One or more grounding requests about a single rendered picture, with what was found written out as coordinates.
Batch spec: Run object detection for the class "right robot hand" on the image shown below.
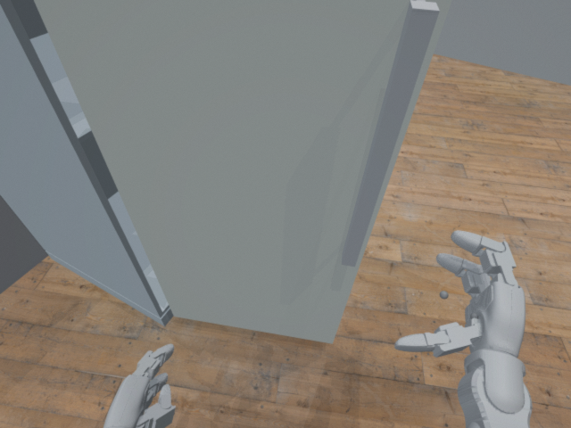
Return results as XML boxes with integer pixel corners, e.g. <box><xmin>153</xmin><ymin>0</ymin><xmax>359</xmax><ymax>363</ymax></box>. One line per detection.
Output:
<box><xmin>394</xmin><ymin>231</ymin><xmax>525</xmax><ymax>358</ymax></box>

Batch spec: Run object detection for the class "left robot hand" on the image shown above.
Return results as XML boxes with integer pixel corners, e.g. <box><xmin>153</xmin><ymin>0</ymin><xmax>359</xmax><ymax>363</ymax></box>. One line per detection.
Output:
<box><xmin>103</xmin><ymin>344</ymin><xmax>176</xmax><ymax>428</ymax></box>

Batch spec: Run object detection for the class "fridge door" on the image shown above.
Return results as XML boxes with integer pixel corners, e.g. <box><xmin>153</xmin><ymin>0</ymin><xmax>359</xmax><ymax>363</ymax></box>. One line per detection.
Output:
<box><xmin>34</xmin><ymin>0</ymin><xmax>452</xmax><ymax>344</ymax></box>

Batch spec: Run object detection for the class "robot right forearm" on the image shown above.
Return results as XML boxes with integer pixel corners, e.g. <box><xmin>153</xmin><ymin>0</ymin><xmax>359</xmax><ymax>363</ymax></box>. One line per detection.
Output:
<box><xmin>458</xmin><ymin>348</ymin><xmax>533</xmax><ymax>428</ymax></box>

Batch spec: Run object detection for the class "handle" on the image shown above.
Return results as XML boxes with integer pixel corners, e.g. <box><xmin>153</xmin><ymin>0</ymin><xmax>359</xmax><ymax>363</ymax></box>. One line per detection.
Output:
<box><xmin>342</xmin><ymin>0</ymin><xmax>440</xmax><ymax>267</ymax></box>

